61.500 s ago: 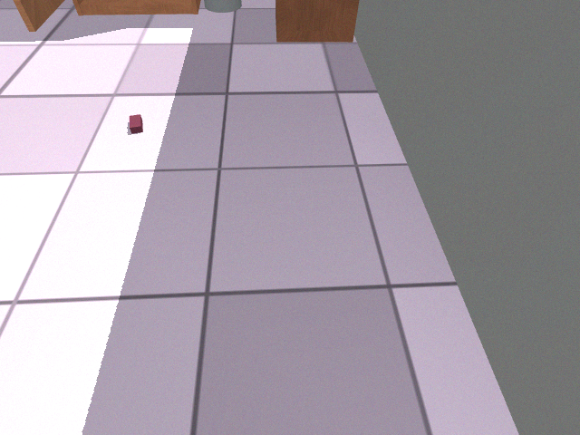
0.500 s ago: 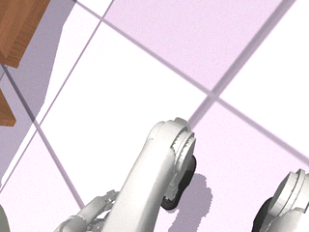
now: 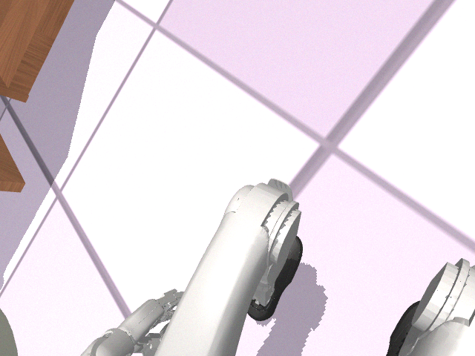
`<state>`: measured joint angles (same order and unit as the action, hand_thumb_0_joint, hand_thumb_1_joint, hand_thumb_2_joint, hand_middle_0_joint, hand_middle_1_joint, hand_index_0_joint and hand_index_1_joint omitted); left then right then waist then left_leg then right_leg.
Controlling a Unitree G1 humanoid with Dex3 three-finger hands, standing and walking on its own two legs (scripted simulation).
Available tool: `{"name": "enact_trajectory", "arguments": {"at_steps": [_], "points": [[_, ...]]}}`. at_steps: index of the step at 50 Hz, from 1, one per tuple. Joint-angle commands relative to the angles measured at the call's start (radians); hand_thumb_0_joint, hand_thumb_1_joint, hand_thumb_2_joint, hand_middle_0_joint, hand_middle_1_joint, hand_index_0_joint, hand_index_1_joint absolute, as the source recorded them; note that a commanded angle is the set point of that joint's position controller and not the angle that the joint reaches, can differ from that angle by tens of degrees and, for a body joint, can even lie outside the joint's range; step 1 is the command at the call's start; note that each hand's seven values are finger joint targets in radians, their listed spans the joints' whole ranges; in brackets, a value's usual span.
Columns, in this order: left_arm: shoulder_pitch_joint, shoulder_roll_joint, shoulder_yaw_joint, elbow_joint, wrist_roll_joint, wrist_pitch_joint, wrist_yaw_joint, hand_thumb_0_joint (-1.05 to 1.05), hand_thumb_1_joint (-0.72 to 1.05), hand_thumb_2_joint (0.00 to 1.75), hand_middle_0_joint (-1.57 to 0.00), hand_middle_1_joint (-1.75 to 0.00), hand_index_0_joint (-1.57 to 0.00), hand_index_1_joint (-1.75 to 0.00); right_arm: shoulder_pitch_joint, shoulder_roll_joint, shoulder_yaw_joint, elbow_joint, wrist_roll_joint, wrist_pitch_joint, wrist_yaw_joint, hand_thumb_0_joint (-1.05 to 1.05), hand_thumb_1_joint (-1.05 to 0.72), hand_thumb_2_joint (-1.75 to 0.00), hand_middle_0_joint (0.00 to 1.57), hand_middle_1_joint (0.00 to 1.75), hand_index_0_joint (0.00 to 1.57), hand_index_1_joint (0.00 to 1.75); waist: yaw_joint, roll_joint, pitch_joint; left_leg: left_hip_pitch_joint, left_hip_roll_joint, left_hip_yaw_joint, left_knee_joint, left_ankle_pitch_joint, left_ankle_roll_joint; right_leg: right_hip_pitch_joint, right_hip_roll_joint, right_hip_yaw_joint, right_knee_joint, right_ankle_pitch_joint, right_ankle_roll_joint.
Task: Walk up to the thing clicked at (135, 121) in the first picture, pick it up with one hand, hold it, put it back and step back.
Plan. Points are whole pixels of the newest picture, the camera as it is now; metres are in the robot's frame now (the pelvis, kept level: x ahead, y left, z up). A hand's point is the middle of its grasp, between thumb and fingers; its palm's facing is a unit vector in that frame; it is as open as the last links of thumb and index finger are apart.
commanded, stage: open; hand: right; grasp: from above
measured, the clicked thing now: out of the picture +0.46 -0.35 -0.29
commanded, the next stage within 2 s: withdraw in 0.16 s
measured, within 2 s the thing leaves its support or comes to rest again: neither
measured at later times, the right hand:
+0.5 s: hand out of the picture +0.47 -0.36 -0.22, palm faces -0.32 +0.12 -0.94, open 14.0 cm
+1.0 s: hand out of the picture +0.44 -0.37 -0.10, palm faces -0.50 +0.15 -0.85, open 13.9 cm
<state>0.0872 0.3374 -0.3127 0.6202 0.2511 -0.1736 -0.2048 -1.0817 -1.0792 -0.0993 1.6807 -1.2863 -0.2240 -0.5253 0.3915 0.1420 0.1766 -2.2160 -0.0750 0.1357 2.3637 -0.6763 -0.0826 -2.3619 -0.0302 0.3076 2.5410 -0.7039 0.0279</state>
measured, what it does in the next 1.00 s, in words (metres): stands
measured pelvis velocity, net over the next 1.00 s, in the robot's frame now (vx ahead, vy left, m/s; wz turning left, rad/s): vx -0.01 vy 0.01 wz -0.10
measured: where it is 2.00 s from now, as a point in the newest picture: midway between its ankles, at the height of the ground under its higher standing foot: (326, 327)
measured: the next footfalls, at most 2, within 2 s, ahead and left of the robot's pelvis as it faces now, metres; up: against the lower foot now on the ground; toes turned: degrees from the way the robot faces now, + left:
none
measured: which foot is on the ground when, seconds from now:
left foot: down 0.00-1.00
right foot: down 0.00-1.00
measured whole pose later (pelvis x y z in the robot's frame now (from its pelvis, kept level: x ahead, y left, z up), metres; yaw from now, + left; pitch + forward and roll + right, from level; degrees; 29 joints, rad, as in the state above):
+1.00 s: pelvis -0.01 +0.01 +0.05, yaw -6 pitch +32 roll +11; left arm 0.13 0.33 -0.14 0.60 0.11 0.03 -0.12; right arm -1.05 -0.88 -0.02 1.30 -1.16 -0.21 -0.09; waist 0.26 0.02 0.02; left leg -2.16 -0.02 0.08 2.23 -0.65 -0.06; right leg -2.29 -0.02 0.20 2.34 -0.62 0.02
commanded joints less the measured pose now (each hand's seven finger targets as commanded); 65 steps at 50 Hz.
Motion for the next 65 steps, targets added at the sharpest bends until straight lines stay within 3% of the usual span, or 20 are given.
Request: {"name": "enact_trajectory", "arguments": {"at_steps": [1,3,4,9,13,18,20,23,27,31,37,40,43,46,49,52,54,60,63,65], "points": [[0.181,0.340,0.094,0.009,0.000,0.011,0.018,0.00,0.89,0.90,-0.20,-0.30,-0.20,-0.30,-0.240,-0.248,-0.025,-0.110,0.015,-0.016,-0.033,0.00,0.37,-0.87,0.19,0.90,0.19,0.90,0.049,-0.539,-0.629,0.332,-0.028,0.148,-0.197,0.272,0.095,0.511,-0.034,-0.140,-0.244,0.221,-0.030],[0.182,0.335,0.093,0.010,0.002,0.012,0.020,0.00,0.89,0.90,-0.20,-0.30,-0.20,-0.30,-0.242,-0.242,-0.023,-0.104,0.016,-0.026,-0.031,0.00,0.40,-0.89,0.17,0.90,0.17,0.90,0.049,-0.524,-0.623,0.336,-0.027,0.144,-0.202,0.262,0.092,0.491,-0.034,-0.143,-0.237,0.204,-0.033],[0.178,0.331,0.092,0.000,0.004,0.010,0.020,0.00,0.89,0.90,-0.20,-0.30,-0.20,-0.30,-0.254,-0.215,0.007,-0.128,0.008,-0.028,-0.027,0.00,0.42,-0.90,0.16,0.91,0.15,0.92,0.054,-0.526,-0.626,0.337,-0.029,0.142,-0.204,0.264,0.091,0.503,-0.031,-0.146,-0.236,0.204,-0.034],[0.182,0.335,0.089,0.019,0.007,0.014,0.024,0.00,0.89,0.90,-0.20,-0.30,-0.20,-0.30,-0.230,-0.248,-0.018,-0.098,0.007,-0.035,-0.045,0.00,0.44,-0.93,0.13,0.96,0.13,0.96,0.040,-0.545,-0.656,0.340,-0.030,0.153,-0.194,0.270,0.092,0.537,-0.036,-0.136,-0.248,0.219,-0.027],[0.175,0.330,0.090,0.012,0.005,0.007,0.021,0.00,0.89,0.90,-0.20,-0.30,-0.20,-0.30,-0.258,-0.229,0.006,-0.110,-0.004,-0.028,-0.050,0.00,0.46,-0.94,0.10,0.98,0.10,0.98,0.047,-0.566,-0.630,0.326,-0.029,0.146,-0.191,0.276,0.094,0.543,-0.035,-0.143,-0.249,0.223,-0.027],[0.162,0.331,0.098,0.007,0.000,-0.002,0.023,0.00,0.90,0.90,-0.20,-0.30,-0.20,-0.30,-0.248,-0.277,-0.050,-0.167,0.004,-0.006,-0.083,0.00,0.53,-0.98,0.08,0.99,0.08,0.98,0.001,-0.601,-0.697,0.344,-0.028,0.142,-0.191,0.295,0.095,0.573,-0.037,-0.153,-0.255,0.244,-0.021],[0.186,0.331,0.114,0.007,-0.002,-0.009,0.014,0.00,0.91,0.90,-0.20,-0.30,-0.20,-0.30,-0.307,-0.302,-0.075,-0.281,-0.002,0.011,-0.084,0.00,0.54,-0.98,0.08,0.99,0.08,0.98,-0.009,-0.672,-0.762,0.337,-0.021,0.142,-0.178,0.323,0.098,0.626,-0.035,-0.156,-0.257,0.288,-0.015],[0.170,0.316,0.142,0.004,-0.016,-0.004,0.002,0.00,0.91,0.90,-0.20,-0.30,-0.20,-0.30,-0.265,-0.275,-0.088,-0.356,0.028,0.049,-0.062,0.00,0.56,-1.00,0.08,0.99,0.07,0.99,-0.040,-0.731,-0.845,0.334,-0.019,0.133,-0.176,0.342,0.104,0.659,-0.033,-0.164,-0.270,0.321,-0.011],[0.184,0.291,0.204,0.010,-0.048,0.021,-0.012,0.00,0.91,0.91,-0.20,-0.30,-0.20,-0.30,-0.194,-0.192,-0.078,-0.477,0.065,0.111,0.021,0.00,0.56,-1.00,0.08,0.98,0.07,0.99,-0.101,-0.783,-0.917,0.299,-0.009,0.108,-0.187,0.327,0.118,0.673,-0.021,-0.189,-0.313,0.328,-0.007],[0.214,0.265,0.250,0.015,-0.093,0.067,-0.019,0.00,0.90,0.90,-0.20,-0.30,-0.20,-0.30,-0.174,-0.072,-0.015,-0.523,0.104,0.159,0.150,0.00,0.53,-1.00,0.09,0.98,0.08,0.99,-0.112,-0.680,-0.867,0.268,-0.005,0.078,-0.239,0.271,0.117,0.597,-0.012,-0.205,-0.358,0.251,-0.025],[0.272,0.250,0.293,0.001,-0.136,0.146,0.024,0.00,0.90,0.90,-0.20,-0.30,-0.20,-0.30,-0.213,0.081,0.086,-0.551,0.181,0.161,0.371,0.00,0.51,-1.00,0.09,0.99,0.08,1.00,-0.059,-0.397,-0.752,0.340,0.007,0.048,-0.352,0.200,0.115,0.503,0.008,-0.205,-0.415,0.159,-0.054],[0.279,0.244,0.291,-0.002,-0.143,0.172,0.060,0.00,0.90,0.90,-0.20,-0.30,-0.20,-0.30,-0.222,0.066,0.090,-0.568,0.195,0.130,0.433,0.00,0.51,-1.00,0.09,0.99,0.09,1.00,-0.061,-0.349,-0.735,0.357,0.017,0.040,-0.370,0.187,0.118,0.496,0.016,-0.205,-0.413,0.163,-0.055],[0.275,0.232,0.277,-0.010,-0.146,0.193,0.086,0.00,0.90,0.90,-0.20,-0.30,-0.20,-0.30,-0.226,0.027,0.077,-0.524,0.173,0.086,0.457,0.00,0.47,-0.97,0.12,0.96,0.11,0.97,-0.076,-0.308,-0.730,0.365,0.024,0.026,-0.374,0.180,0.120,0.482,0.021,-0.213,-0.405,0.171,-0.058],[0.256,0.227,0.254,-0.027,-0.137,0.205,0.103,0.00,0.90,0.90,-0.20,-0.30,-0.20,-0.30,-0.255,-0.020,0.051,-0.511,0.148,0.027,0.437,0.00,0.48,-0.98,0.12,0.97,0.11,0.98,-0.088,-0.310,-0.726,0.338,0.024,0.026,-0.372,0.143,0.120,0.474,0.021,-0.218,-0.392,0.147,-0.057],[0.236,0.215,0.229,-0.024,-0.125,0.218,0.111,0.00,0.90,0.90,-0.20,-0.30,-0.20,-0.30,-0.250,-0.056,0.020,-0.487,0.100,-0.027,0.380,0.00,0.48,-0.97,0.12,0.96,0.12,0.97,-0.110,-0.404,-0.767,0.325,0.024,0.032,-0.333,0.162,0.120,0.525,0.018,-0.226,-0.392,0.173,-0.045],[0.229,0.225,0.224,-0.028,-0.111,0.221,0.113,0.00,0.90,0.90,-0.20,-0.30,-0.20,-0.30,-0.301,-0.067,0.014,-0.496,0.051,-0.055,0.313,0.00,0.49,-0.97,0.13,0.96,0.12,0.97,-0.099,-0.521,-0.818,0.283,0.022,0.047,-0.299,0.195,0.123,0.615,0.012,-0.225,-0.392,0.207,-0.034],[0.233,0.244,0.231,-0.022,-0.105,0.223,0.112,0.00,0.90,0.90,-0.20,-0.30,-0.20,-0.30,-0.338,-0.113,-0.026,-0.520,0.022,-0.062,0.261,0.00,0.51,-0.98,0.12,0.97,0.11,0.98,-0.104,-0.573,-0.868,0.276,0.025,0.055,-0.284,0.203,0.126,0.638,0.017,-0.227,-0.387,0.216,-0.028],[0.242,0.252,0.264,-0.021,-0.097,0.201,0.105,0.00,0.91,0.90,-0.20,-0.30,-0.20,-0.30,-0.378,-0.177,-0.096,-0.577,0.017,-0.012,0.151,0.00,0.49,-0.95,0.14,0.94,0.13,0.94,-0.107,-0.649,-0.951,0.258,0.034,0.051,-0.267,0.193,0.124,0.673,0.015,-0.240,-0.392,0.183,-0.027],[0.262,0.234,0.262,0.008,-0.101,0.189,0.104,0.00,0.91,0.90,-0.20,-0.30,-0.20,-0.30,-0.373,-0.112,-0.047,-0.451,0.020,0.033,0.148,0.00,0.48,-0.94,0.13,0.93,0.13,0.93,-0.080,-0.561,-0.889,0.241,0.030,0.042,-0.298,0.152,0.117,0.582,0.016,-0.247,-0.385,0.123,-0.044],[0.277,0.222,0.253,0.027,-0.099,0.176,0.101,0.00,0.90,0.90,-0.20,-0.30,-0.20,-0.30,-0.312,-0.018,0.010,-0.343,0.049,0.060,0.163,0.00,0.47,-0.94,0.12,0.94,0.13,0.93,-0.053,-0.484,-0.796,0.231,0.025,0.042,-0.316,0.126,0.110,0.509,0.017,-0.242,-0.384,0.085,-0.053]]}}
